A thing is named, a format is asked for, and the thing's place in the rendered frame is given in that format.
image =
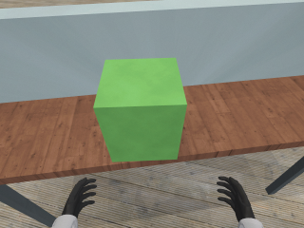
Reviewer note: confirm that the right robot forearm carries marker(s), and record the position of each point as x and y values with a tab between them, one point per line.
250	223

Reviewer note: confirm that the carton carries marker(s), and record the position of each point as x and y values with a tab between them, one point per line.
140	106

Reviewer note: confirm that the left robot forearm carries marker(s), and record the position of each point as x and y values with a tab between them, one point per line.
65	221

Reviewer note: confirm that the robot right hand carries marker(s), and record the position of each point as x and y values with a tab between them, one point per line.
239	200

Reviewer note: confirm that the robot left hand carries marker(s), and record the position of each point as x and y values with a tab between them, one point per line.
74	203

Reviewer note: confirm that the table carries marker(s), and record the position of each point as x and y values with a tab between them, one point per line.
61	137

